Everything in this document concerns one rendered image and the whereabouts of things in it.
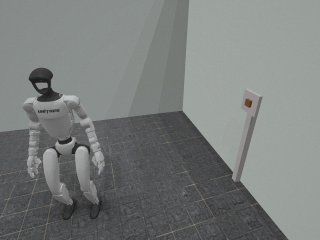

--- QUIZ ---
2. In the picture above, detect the left robot hand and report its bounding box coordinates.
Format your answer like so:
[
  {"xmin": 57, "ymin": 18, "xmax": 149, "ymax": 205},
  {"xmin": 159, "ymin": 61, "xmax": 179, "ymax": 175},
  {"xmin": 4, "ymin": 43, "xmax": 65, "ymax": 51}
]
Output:
[{"xmin": 92, "ymin": 151, "xmax": 105, "ymax": 175}]

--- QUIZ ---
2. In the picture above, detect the left robot shin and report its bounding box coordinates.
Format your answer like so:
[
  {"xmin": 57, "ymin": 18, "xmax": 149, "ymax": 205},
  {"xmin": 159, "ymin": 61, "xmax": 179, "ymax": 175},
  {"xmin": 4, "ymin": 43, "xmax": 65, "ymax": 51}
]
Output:
[{"xmin": 83, "ymin": 181, "xmax": 99, "ymax": 205}]

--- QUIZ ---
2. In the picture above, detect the panel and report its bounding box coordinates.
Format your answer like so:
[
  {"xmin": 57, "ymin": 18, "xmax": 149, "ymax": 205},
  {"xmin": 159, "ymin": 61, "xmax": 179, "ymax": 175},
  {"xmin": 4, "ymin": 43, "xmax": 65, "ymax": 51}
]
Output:
[{"xmin": 232, "ymin": 89, "xmax": 263, "ymax": 182}]

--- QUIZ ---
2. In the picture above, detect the left robot thigh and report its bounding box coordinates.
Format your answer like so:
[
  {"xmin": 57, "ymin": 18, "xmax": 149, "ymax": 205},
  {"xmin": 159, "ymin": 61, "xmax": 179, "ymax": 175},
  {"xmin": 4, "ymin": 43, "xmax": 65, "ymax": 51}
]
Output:
[{"xmin": 75, "ymin": 143, "xmax": 91, "ymax": 192}]

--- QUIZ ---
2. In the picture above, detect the button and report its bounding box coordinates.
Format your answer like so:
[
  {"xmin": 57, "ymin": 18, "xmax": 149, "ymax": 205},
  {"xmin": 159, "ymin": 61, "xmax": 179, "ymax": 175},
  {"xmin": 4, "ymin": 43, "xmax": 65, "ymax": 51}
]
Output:
[{"xmin": 244, "ymin": 98, "xmax": 253, "ymax": 108}]

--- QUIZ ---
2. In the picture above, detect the left robot forearm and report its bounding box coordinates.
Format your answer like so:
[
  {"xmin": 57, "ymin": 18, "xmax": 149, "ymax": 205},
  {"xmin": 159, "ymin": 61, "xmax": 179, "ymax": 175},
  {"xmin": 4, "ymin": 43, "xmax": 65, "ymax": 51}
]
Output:
[{"xmin": 85, "ymin": 118, "xmax": 101, "ymax": 153}]

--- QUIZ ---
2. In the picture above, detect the right robot forearm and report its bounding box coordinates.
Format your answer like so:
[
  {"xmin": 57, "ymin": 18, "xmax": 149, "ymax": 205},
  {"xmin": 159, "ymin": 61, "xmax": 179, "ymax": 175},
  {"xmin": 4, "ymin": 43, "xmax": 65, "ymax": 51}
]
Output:
[{"xmin": 28, "ymin": 124, "xmax": 41, "ymax": 156}]

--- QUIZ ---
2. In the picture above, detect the right robot hand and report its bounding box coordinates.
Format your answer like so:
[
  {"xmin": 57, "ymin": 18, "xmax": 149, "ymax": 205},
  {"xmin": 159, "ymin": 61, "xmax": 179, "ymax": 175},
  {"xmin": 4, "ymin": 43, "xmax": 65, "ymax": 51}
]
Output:
[{"xmin": 27, "ymin": 155, "xmax": 42, "ymax": 178}]

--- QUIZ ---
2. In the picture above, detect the robot right upper arm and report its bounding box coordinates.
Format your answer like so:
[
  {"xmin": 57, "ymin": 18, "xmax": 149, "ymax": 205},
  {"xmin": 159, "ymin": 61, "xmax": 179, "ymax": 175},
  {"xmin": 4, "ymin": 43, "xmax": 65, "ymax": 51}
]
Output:
[{"xmin": 22, "ymin": 97, "xmax": 43, "ymax": 131}]

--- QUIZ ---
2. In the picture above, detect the robot left upper arm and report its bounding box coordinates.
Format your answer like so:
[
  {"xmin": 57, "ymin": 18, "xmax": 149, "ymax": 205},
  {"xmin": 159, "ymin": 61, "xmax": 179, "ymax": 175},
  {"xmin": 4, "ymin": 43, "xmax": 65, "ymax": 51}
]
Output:
[{"xmin": 63, "ymin": 95, "xmax": 90, "ymax": 128}]

